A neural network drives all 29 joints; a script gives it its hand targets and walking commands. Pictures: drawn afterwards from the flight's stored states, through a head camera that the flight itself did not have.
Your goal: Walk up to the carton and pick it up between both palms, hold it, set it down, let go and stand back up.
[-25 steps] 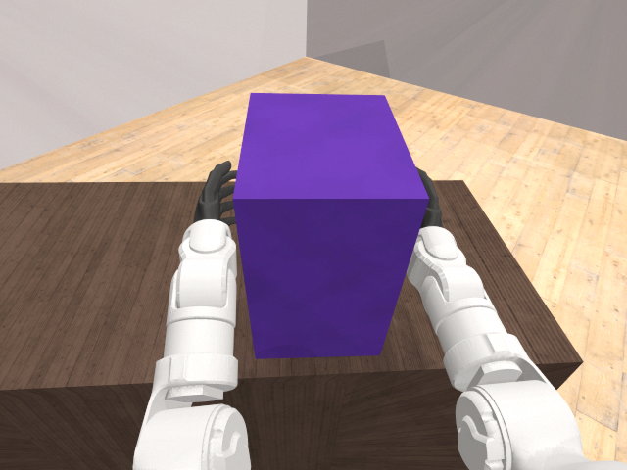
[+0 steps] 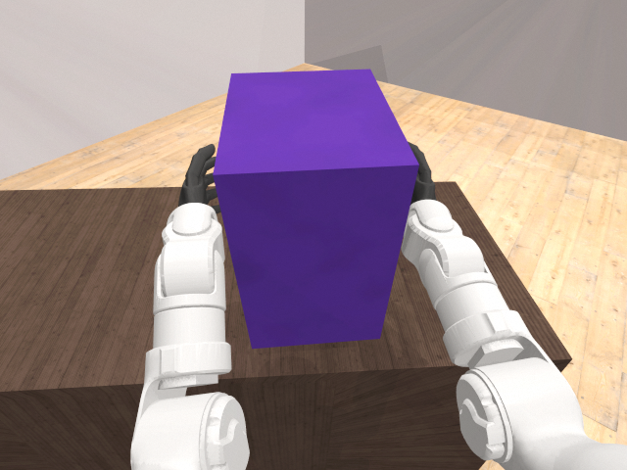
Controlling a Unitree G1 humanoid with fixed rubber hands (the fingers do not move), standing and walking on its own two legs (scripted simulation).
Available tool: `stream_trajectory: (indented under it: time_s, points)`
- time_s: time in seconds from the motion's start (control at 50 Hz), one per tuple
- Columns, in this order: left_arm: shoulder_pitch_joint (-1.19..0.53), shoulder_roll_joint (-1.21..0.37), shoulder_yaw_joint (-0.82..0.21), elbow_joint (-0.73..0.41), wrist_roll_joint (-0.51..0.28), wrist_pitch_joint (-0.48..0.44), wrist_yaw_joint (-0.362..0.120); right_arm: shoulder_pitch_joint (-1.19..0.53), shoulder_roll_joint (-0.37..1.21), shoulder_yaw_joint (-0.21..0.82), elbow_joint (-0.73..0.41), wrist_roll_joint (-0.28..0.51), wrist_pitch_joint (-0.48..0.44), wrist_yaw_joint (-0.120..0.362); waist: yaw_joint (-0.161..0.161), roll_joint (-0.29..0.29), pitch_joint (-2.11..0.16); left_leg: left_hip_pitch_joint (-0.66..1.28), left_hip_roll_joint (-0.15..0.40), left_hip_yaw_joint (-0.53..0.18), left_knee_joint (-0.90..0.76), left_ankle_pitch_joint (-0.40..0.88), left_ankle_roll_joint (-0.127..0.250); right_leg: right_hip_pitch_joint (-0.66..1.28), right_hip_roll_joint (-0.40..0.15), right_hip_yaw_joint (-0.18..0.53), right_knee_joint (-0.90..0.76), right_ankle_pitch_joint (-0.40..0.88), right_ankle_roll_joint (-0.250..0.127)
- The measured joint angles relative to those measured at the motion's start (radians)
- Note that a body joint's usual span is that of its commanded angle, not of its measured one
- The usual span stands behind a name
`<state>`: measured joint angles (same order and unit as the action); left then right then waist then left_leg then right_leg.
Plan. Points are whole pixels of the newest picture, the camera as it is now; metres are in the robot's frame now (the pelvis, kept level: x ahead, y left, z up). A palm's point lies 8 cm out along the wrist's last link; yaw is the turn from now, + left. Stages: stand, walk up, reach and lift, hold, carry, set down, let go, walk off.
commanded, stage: reach and lift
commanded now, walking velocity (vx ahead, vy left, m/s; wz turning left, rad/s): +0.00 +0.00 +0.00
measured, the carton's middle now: (309, 212) +0.41 -0.01 +0.17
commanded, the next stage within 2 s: hold in 0.84 s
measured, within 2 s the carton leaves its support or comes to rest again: neither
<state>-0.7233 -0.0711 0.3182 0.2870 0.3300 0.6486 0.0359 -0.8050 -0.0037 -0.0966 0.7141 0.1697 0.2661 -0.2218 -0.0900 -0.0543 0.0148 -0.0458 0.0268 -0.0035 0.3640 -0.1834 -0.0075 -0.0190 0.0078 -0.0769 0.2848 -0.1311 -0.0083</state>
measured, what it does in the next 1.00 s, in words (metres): stands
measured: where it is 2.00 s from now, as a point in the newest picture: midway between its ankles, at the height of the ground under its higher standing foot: outside the picture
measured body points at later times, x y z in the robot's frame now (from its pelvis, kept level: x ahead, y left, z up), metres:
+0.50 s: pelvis +0.01 +0.01 +0.00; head -0.05 +0.04 +0.45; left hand +0.40 +0.14 +0.22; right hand +0.39 -0.14 +0.21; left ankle +0.02 +0.12 -0.75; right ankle +0.03 -0.11 -0.75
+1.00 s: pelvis +0.01 +0.01 +0.00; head -0.05 +0.03 +0.44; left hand +0.39 +0.14 +0.23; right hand +0.39 -0.13 +0.23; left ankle +0.02 +0.12 -0.75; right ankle +0.03 -0.11 -0.75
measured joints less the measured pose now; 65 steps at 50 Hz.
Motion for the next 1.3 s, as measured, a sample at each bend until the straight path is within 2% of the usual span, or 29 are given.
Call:
stream_trajectory:
  time_s: [0.14, 0.36, 0.64, 0.94, 1.3]
  points:
    - [-0.026, 0.011, 0.012, 0.008, 0.007, 0.035, -0.013, -0.024, 0.008, -0.013, 0.015, -0.003, 0.024, -0.006, -0.005, -0.001, -0.013, 0.007, -0.003, -0.008, -0.009, 0.003, -0.002, 0.005, -0.003, -0.008, 0.001, -0.007, -0.001]
    - [0.003, 0.009, 0.013, -0.037, 0.012, 0.059, -0.032, -0.008, -0.008, 0.044, -0.035, 0.051, 0.064, -0.038, -0.022, 0.005, -0.005, 0.023, -0.004, -0.01, 0.006, -0.013, 0.001, 0.033, -0.003, -0.009, -0.007, -0.01, 0.005]
    - [-0.044, 0.018, 0.003, -0.034, 0.011, 0.092, -0.015, -0.046, -0.017, 0.021, -0.02, 0.058, 0.075, -0.027, -0.015, 0.007, -0.02, 0.005, -0.007, 0.003, 0.012, -0.017, 0.006, 0.01, -0.007, 0.004, -0.001, -0.009, 0.01]
    - [-0.012, 0.012, 0.008, -0.074, 0.006, 0.117, -0.024, -0.037, -0.039, 0.08, -0.051, 0.108, 0.114, -0.051, -0.024, 0.017, -0.019, 0.023, -0.004, -0.003, 0.021, -0.028, 0.006, 0.039, -0.003, -0.002, -0.01, -0.013, 0.012]
    - [-0.078, 0.027, 0.029, -0.054, 0.011, 0.18, -0.027, -0.112, -0.05, 0.067, -0.016, 0.13, 0.173, -0.061, -0.001, 0.022, -0.046, 0.022, -0.001, 0.002, 0.013, -0.019, 0.001, 0.026, -0.001, 0.004, 0.003, -0.013, 0.005]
